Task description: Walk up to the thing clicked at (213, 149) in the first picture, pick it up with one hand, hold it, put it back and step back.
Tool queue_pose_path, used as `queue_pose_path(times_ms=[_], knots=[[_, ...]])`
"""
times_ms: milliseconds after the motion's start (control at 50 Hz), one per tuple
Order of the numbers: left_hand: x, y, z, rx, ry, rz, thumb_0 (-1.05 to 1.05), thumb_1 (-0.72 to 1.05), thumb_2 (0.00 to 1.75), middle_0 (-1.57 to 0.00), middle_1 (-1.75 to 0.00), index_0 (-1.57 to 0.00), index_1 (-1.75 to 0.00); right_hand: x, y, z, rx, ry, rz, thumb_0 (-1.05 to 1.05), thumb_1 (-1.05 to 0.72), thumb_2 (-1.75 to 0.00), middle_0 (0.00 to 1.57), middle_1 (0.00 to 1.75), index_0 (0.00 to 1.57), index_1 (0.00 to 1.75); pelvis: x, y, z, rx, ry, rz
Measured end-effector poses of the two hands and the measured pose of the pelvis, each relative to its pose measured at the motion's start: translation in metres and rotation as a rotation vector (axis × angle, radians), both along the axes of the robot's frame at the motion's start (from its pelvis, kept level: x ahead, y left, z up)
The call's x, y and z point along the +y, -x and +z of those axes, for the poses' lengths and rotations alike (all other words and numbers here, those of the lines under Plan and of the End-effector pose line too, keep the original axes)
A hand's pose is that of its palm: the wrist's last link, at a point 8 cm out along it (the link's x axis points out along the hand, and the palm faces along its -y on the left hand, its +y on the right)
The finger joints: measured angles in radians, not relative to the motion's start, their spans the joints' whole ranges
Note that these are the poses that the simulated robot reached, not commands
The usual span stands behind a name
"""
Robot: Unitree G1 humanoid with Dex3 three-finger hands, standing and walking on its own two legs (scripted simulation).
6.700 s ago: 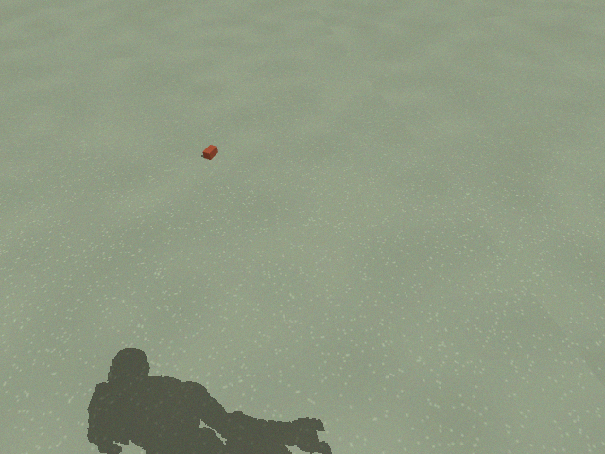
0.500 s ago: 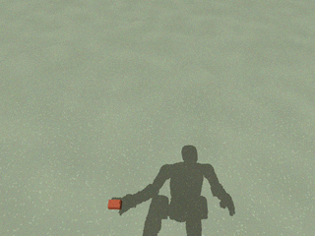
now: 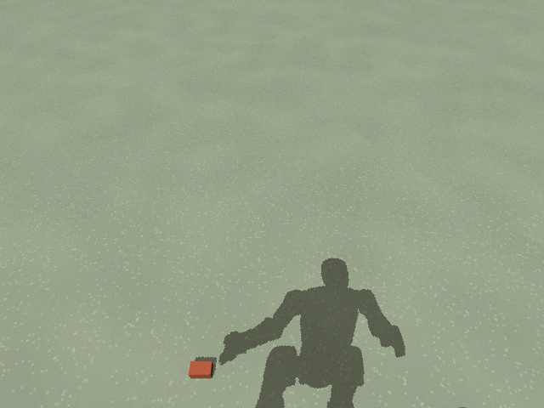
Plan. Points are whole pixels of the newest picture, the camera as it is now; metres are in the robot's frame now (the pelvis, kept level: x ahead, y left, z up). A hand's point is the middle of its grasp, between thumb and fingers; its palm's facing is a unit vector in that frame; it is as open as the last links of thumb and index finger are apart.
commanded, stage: walk up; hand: left
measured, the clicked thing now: (201, 369) +0.42 +0.28 -0.76
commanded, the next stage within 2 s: stand in 0.72 s
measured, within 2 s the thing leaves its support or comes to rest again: neither
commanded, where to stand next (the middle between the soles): +0.05 +0.02 m, yaw +1 degrees
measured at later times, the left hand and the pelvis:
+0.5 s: hand out of the picture +0.07 +0.26 -0.16, palm faces -0.04 -0.95 -0.32, open 7.4 cm; pelvis +0.01 +0.01 +0.00, yaw -1 degrees
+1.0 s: hand out of the picture +0.10 +0.25 -0.16, palm faces -0.02 -0.94 -0.33, open 7.4 cm; pelvis +0.02 +0.01 +0.00, yaw +0 degrees
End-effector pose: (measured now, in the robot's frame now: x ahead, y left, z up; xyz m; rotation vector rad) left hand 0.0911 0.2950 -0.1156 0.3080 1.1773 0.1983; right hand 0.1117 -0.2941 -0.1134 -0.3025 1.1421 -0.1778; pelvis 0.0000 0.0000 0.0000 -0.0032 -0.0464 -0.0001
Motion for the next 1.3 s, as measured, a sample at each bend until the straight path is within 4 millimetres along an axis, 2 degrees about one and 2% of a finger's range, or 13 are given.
queue_pose_path(times_ms=[80, 300, 420, 600, 920, 1300], knots=[[0.000, 0.001, -0.001, 0.011, 0.003, -0.002, 0.01, 0.90, 0.90, -0.20, -0.30, -0.20, -0.30, 0.000, 0.006, 0.000, 0.018, 0.000, -0.006, 0.00, -0.90, -0.90, 0.20, 0.30, 0.21, 0.30, 0.000, 0.000, 0.001, 0.001, 0.000, -0.003], [0.002, 0.016, -0.007, 0.072, 0.013, 0.004, 0.01, 0.90, 0.90, -0.20, -0.30, -0.20, -0.30, 0.000, 0.038, -0.003, 0.102, 0.009, -0.040, 0.00, -0.90, -0.90, 0.20, 0.30, 0.21, 0.30, 0.003, -0.002, 0.002, 0.003, 0.000, -0.010], [0.004, 0.020, -0.009, 0.093, 0.013, 0.005, 0.01, 0.90, 0.90, -0.20, -0.30, -0.20, -0.30, 0.002, 0.045, -0.005, 0.122, 0.008, -0.051, 0.00, -0.90, -0.90, 0.20, 0.30, 0.21, 0.30, 0.005, -0.003, 0.002, 0.009, -0.001, -0.009], [0.006, 0.018, -0.009, 0.103, 0.009, 0.011, 0.01, 0.90, 0.90, -0.20, -0.30, -0.20, -0.30, 0.005, 0.036, -0.006, 0.119, 0.002, -0.045, 0.00, -0.90, -0.90, 0.20, 0.30, 0.21, 0.30, 0.006, -0.009, 0.002, 0.016, 0.000, -0.008], [0.004, -0.004, -0.005, 0.041, 0.009, 0.002, 0.01, 0.90, 0.90, -0.20, -0.30, -0.20, -0.30, 0.007, 0.006, 0.000, 0.049, 0.008, -0.021, 0.00, -0.90, -0.90, 0.20, 0.30, 0.21, 0.30, 0.006, -0.021, 0.002, 0.007, 0.000, -0.005], [0.005, 0.000, -0.005, 0.072, 0.003, 0.002, 0.01, 0.90, 0.90, -0.20, -0.30, -0.20, -0.30, 0.003, 0.013, -0.002, 0.084, 0.016, -0.028, 0.00, -0.90, -0.90, 0.20, 0.30, 0.21, 0.30, 0.005, -0.026, 0.003, 0.009, -0.002, -0.003]])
